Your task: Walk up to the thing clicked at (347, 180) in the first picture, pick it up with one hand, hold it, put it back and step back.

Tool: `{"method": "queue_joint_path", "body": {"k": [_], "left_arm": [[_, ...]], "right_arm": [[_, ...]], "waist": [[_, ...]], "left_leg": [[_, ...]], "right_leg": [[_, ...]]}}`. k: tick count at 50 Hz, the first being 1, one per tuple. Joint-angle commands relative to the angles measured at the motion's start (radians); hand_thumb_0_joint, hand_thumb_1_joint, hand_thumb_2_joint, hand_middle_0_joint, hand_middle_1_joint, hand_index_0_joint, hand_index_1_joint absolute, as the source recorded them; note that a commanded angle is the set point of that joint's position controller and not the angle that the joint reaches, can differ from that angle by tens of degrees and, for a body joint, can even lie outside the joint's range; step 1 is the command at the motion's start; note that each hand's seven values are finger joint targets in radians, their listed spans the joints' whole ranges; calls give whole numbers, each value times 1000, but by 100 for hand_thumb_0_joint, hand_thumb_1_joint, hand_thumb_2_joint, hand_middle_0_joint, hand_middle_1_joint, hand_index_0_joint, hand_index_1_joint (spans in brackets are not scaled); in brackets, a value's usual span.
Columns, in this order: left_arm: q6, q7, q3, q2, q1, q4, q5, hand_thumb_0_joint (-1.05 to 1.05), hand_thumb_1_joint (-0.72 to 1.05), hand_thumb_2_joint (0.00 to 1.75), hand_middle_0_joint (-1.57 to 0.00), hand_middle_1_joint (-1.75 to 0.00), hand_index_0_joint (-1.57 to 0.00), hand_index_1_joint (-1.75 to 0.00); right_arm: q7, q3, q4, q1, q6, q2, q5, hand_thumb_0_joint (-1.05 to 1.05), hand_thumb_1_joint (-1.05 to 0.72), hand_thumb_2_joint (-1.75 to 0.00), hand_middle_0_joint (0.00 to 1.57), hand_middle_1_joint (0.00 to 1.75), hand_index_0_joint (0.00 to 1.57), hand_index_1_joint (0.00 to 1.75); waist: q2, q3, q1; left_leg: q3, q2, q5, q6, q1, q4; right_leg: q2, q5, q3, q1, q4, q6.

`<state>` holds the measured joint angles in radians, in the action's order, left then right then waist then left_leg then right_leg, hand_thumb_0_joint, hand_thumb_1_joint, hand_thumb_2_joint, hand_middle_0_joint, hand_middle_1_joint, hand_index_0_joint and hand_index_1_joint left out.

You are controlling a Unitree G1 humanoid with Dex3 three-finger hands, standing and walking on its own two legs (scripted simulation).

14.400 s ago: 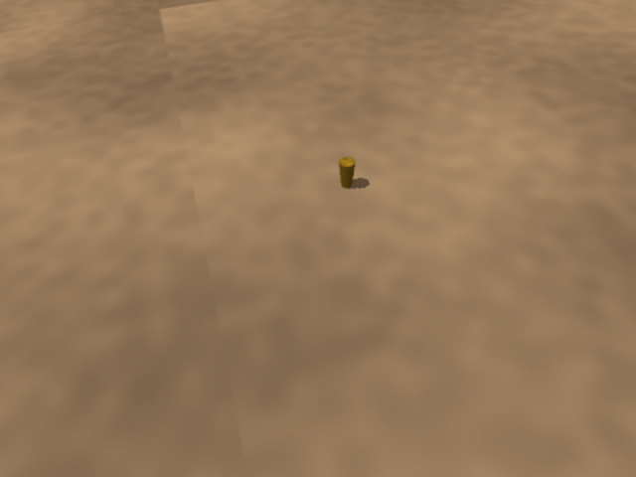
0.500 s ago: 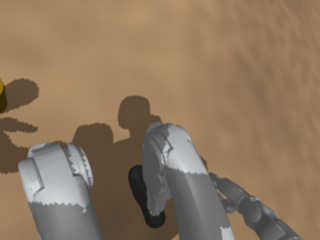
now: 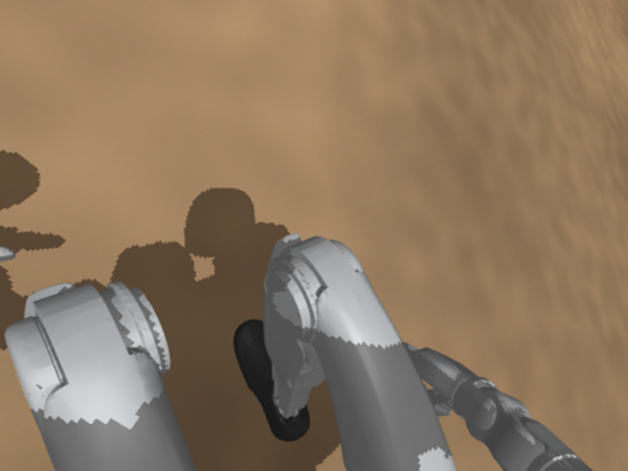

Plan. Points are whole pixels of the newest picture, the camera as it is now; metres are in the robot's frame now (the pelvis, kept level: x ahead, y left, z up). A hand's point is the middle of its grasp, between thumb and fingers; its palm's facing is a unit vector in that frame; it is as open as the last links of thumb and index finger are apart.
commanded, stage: close in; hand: left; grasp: from the side
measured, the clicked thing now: out of the picture +0.46 +0.29 -0.21
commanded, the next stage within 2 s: rest palm in 0.06 s
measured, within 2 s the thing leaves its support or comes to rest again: leaves its support in 1.14 s
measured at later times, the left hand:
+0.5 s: hand out of the picture +0.45 +0.28 -0.18, palm faces +0.33 -0.94 +0.00, open 13.1 cm
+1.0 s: hand out of the picture +0.46 +0.28 -0.18, palm faces +0.35 -0.94 +0.00, open 9.6 cm
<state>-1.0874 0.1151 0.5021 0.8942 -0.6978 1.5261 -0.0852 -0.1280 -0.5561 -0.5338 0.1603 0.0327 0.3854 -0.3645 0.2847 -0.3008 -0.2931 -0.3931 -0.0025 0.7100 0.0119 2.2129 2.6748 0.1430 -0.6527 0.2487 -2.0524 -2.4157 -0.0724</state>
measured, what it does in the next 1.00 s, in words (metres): stands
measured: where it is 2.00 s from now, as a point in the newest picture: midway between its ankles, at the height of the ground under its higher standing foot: (205, 444)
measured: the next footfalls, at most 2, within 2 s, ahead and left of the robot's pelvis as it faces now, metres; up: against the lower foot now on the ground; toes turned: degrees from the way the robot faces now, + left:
none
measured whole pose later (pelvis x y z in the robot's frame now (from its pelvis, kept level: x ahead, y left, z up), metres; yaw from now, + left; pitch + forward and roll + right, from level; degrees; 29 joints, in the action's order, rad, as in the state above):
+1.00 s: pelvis +0.00 +0.00 +0.01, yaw -1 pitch +13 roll -19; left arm -1.09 0.00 0.48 0.92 -0.74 1.52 -0.06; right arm -0.13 -0.57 -0.53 0.17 0.07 0.37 -0.37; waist 0.30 -0.32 -0.30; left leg -0.41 0.01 0.73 0.02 2.21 2.66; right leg 0.14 -0.65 0.27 -2.05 -2.39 -0.08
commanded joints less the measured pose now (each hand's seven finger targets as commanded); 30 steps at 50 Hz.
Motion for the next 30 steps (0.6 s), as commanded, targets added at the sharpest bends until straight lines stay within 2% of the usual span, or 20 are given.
{"method": "queue_joint_path", "body": {"k": [1,4,7,9,10,11,13,15,16,19,23,25,28,30], "left_arm": [[-77,-25,-19,162,-207,-132,8,0,-41,11,-5,-9,-5,-8],[-81,-40,-20,160,-215,-145,4,0,-42,13,-6,-10,-6,-9],[-85,-54,-36,154,-215,-150,16,0,-43,12,-6,-9,-5,-8],[-86,-63,-43,139,-221,-151,19,0,-33,18,-14,-13,-12,-13],[-85,-70,-45,131,-214,-141,14,0,-31,20,-14,-13,-12,-14],[-88,-76,-41,139,-213,-144,14,0,-31,20,-15,-14,-14,-14],[-93,-85,-40,139,-220,-145,12,0,-19,29,-29,-26,-28,-27],[-95,-94,-37,153,-227,-145,15,0,-12,33,-34,-31,-33,-31],[-96,-97,-37,167,-241,-141,17,0,-10,35,-36,-33,-35,-33],[-95,-108,-43,162,-238,-135,32,0,0,41,-43,-39,-42,-39],[-95,-117,-36,170,-246,-134,28,0,14,51,-52,-49,-51,-49],[-92,-120,-28,175,-236,-125,27,0,19,54,-56,-53,-56,-53],[-87,-123,-33,177,-246,-116,29,0,27,63,-65,-62,-64,-62],[-82,-121,-35,179,-239,-116,28,0,33,69,-71,-69,-71,-68]], "right_arm": [[18,128,7,-18,17,372,-9,0,-92,-91,20,30,20,30],[15,124,6,-22,17,365,-9,0,-92,-91,20,30,20,30],[11,128,5,-13,19,368,-9,0,-92,-91,20,30,20,30],[10,128,3,-14,21,369,-10,0,-91,-91,20,30,20,30],[8,123,4,-15,20,362,-12,0,-91,-91,20,30,20,30],[8,124,5,-7,20,363,-9,0,-91,-91,20,30,20,30],[5,117,4,-14,21,358,-13,0,-90,-90,20,30,20,30],[6,115,4,-16,24,355,-13,0,-90,-90,20,30,20,30],[7,115,2,-14,25,358,-12,0,-90,-90,20,30,20,30],[7,114,4,-9,29,357,-14,0,-90,-90,20,30,20,30],[9,108,6,-11,31,354,-17,0,-89,-90,20,30,20,30],[9,109,6,-14,34,356,-15,0,-89,-90,20,30,20,30],[12,106,9,-11,38,356,-15,0,-89,-90,20,30,20,30],[13,105,6,-13,39,352,-14,0,-89,-90,20,30,20,30]], "waist": [[-610,512,-113],[-597,524,-112],[-610,507,-112],[-611,508,-122],[-597,515,-117],[-592,506,-114],[-585,527,-120],[-581,534,-119],[-580,519,-121],[-596,505,-122],[-594,539,-124],[-596,515,-123],[-596,511,-131],[-587,524,-125]], "left_leg": [[70,85,-126,24,-420,-356],[73,82,-133,19,-411,-346],[62,86,-123,24,-420,-361],[52,88,-128,27,-429,-365],[60,85,-137,22,-419,-352],[58,85,-129,22,-409,-355],[62,83,-143,18,-411,-341],[68,85,-154,16,-412,-337],[72,83,-121,12,-391,-335],[59,91,-115,20,-406,-356],[64,88,-150,16,-417,-338],[62,91,-143,16,-408,-349],[63,92,-142,15,-406,-347],[68,92,-143,12,-406,-339]], "right_leg": [[-2,196,121,228,153,74],[2,205,123,248,164,72],[0,196,126,224,158,75],[-1,201,132,222,154,74],[2,211,127,242,162,72],[2,205,128,234,162,73],[6,219,127,256,171,70],[7,225,126,262,175,71],[8,201,124,251,181,72],[5,193,132,232,171,74],[9,225,130,260,177,71],[7,218,129,253,176,73],[9,218,132,253,180,73],[12,220,128,264,188,71]]}}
